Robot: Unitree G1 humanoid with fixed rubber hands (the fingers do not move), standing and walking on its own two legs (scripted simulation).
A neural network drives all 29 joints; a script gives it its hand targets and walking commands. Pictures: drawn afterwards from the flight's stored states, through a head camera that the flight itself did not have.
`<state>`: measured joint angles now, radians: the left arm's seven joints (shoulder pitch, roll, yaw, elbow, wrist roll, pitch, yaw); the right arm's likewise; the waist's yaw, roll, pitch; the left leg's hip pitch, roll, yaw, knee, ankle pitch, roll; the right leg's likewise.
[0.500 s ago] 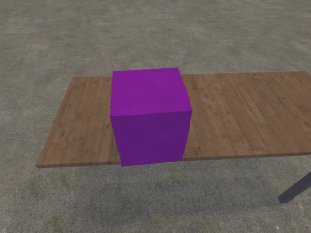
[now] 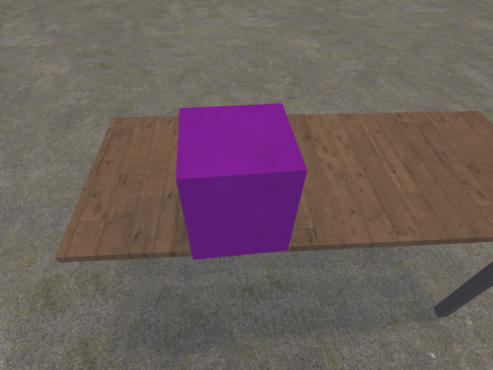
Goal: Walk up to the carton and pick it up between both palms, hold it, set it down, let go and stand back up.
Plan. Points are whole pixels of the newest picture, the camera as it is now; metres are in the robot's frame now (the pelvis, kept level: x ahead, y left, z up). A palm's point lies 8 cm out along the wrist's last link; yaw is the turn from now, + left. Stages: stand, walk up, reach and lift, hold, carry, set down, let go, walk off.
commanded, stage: walk up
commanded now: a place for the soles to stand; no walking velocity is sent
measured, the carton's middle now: (236, 183) +0.49 +0.02 +0.01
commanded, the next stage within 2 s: none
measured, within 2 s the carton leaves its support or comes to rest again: neither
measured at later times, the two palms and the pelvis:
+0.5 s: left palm out of the picture +0.10 +0.17 -0.13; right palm out of the picture -0.03 -0.32 -0.16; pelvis +0.06 -0.07 -0.01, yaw +1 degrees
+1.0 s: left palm out of the picture +0.14 +0.25 -0.15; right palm out of the picture +0.17 -0.28 -0.13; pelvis +0.10 -0.02 -0.01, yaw +6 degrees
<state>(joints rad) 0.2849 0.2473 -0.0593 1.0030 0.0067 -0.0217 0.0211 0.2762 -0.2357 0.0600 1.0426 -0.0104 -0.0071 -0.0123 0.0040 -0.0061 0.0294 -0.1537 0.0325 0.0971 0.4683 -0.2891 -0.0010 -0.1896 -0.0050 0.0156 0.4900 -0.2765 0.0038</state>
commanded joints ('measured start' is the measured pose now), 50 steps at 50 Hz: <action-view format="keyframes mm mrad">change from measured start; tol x32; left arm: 1 56 115 19 -17 -3 -9 3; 50 -26 43 55 -210 17 59 26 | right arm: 1 59 -139 -22 -4 4 -3 -4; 50 58 -233 -132 -129 20 18 -14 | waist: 1 3 -20 20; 43 27 -177 -20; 50 -41 235 -42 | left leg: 1 3 79 -101 -101 56 50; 6 25 304 -427 -338 -671 188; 12 116 253 -318 -291 -170 206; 21 -279 4 -115 425 -390 -8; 34 -251 13 -157 558 -31 -41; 43 -235 20 -94 262 -141 -38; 50 -44 311 -442 -91 611 207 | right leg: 1 -58 -70 92 -89 110 -43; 4 -217 -7 54 16 -389 -48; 10 -467 -60 -21 248 -194 -1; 18 243 -6 -115 47 204 19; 23 -146 -385 447 -389 -479 -79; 30 7 -272 108 -205 348 -66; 45 44 -291 -1 55 507 -192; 50 -218 -44 -39 507 -412 -19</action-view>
